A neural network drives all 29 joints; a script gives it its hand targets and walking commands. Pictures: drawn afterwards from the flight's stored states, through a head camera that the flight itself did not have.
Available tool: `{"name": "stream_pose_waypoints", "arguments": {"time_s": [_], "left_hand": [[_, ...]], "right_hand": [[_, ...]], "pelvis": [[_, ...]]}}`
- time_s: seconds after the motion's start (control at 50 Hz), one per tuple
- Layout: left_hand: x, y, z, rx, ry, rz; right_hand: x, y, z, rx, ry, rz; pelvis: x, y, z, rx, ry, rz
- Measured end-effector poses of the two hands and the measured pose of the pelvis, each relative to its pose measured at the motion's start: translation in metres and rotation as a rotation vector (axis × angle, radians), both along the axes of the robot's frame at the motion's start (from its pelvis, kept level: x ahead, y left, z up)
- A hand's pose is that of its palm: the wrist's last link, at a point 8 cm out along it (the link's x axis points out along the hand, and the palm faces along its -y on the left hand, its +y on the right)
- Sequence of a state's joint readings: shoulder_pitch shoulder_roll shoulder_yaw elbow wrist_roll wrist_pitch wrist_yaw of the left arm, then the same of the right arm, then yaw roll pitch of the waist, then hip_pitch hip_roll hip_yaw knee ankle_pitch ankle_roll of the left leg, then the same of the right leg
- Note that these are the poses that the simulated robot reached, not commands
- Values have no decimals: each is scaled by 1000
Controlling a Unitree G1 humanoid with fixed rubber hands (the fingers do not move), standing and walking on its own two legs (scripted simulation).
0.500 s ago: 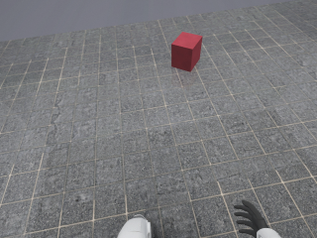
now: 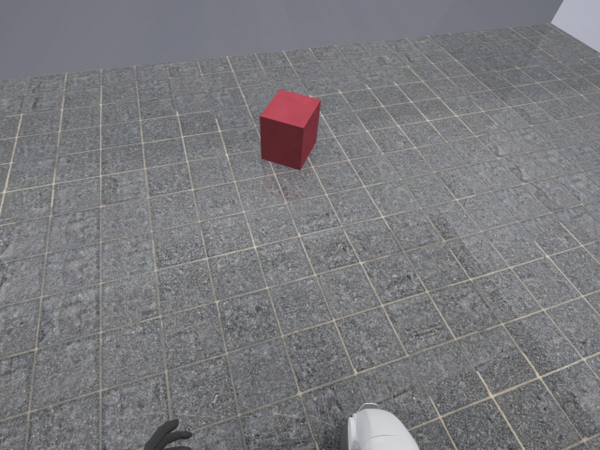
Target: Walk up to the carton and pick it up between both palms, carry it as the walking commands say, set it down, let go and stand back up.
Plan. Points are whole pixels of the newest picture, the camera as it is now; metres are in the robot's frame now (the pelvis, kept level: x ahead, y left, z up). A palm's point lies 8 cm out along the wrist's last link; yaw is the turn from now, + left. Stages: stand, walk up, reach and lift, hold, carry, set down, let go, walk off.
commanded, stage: walk up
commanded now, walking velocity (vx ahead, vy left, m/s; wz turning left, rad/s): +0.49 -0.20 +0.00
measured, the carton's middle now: (290, 130) +1.57 -0.07 -0.66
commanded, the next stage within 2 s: none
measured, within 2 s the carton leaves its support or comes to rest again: neither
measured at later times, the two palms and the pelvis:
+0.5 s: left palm (168, 446) +0.16 +0.19 -0.12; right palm (438, 282) +0.40 -0.27 -0.13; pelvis +0.25 -0.05 +0.00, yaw -1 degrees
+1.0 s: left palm (192, 210) +0.60 +0.21 -0.14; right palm (429, 282) +0.39 -0.25 -0.11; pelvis +0.49 -0.01 +0.00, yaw -1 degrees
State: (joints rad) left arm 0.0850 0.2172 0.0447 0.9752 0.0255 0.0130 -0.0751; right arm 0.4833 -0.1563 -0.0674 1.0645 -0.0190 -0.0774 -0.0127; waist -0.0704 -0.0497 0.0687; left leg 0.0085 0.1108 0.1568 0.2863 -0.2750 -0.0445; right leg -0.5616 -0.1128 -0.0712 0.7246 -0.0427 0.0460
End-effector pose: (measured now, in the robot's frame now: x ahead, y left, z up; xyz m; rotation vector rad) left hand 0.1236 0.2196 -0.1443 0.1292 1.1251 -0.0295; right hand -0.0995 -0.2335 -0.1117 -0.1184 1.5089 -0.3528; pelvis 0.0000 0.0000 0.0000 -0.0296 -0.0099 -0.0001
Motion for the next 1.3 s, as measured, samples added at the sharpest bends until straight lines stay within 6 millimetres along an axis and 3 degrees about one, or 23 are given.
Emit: {"name": "stream_pose_waypoints", "arguments": {"time_s": [0.1,0.14,0.18,0.28,0.36,0.42,0.52,0.62,0.64,0.68,0.74,0.8,0.9,1.0,1.08,1.18,1.22,1.3], "left_hand": [[96,-36,6,46,-109,-54],[120,-41,1,95,-140,-37],[119,-41,0,131,-108,-8],[71,-28,15,194,76,119],[39,-26,25,206,199,203],[28,-30,28,193,277,248],[39,-29,23,154,372,289],[87,-5,-4,117,427,295],[101,3,-13,115,432,284],[140,19,-22,114,406,263],[214,36,-24,108,309,212],[287,40,-18,91,222,148],[390,27,-8,53,111,71],[481,-6,1,12,17,6],[553,-39,8,1,-52,-44],[635,-71,7,70,-144,-69],[642,-72,2,114,-133,-39],[606,-62,9,174,15,62]], "right_hand": [[46,-31,-26,44,34,-13],[75,-49,-45,66,42,21],[121,-64,-53,70,-8,61],[262,-84,-45,71,-208,164],[358,-81,-31,87,-321,240],[421,-69,-22,104,-391,286],[519,-32,-12,135,-493,351],[606,4,-11,100,-571,388],[616,7,-15,78,-577,382],[616,6,-20,38,-535,355],[582,-8,-17,-15,-388,274],[543,-18,-8,-45,-260,187],[496,-17,3,-41,-89,81],[489,-13,4,-5,3,3],[513,-24,-4,24,31,-33],[572,-63,-36,70,52,-7],[612,-81,-50,83,25,38],[725,-106,-50,72,-136,119]], "pelvis": [[58,-32,-17,23,23,-5],[81,-46,-30,28,31,2],[98,-55,-30,26,32,2],[144,-63,-11,38,16,8],[182,-64,-1,52,9,1],[209,-59,2,54,7,-6],[259,-41,-1,41,12,-7],[322,-14,-20,10,21,-7],[335,-7,-27,7,22,-11],[354,2,-29,6,22,-17],[380,7,-19,-2,20,-30],[407,9,-8,-9,14,-21],[449,6,1,-19,9,-9],[491,-10,3,-8,6,-9],[530,-31,-1,11,12,-13],[590,-67,-24,39,35,-5],[608,-78,-30,31,36,-11],[644,-89,-17,40,27,-6]]}}
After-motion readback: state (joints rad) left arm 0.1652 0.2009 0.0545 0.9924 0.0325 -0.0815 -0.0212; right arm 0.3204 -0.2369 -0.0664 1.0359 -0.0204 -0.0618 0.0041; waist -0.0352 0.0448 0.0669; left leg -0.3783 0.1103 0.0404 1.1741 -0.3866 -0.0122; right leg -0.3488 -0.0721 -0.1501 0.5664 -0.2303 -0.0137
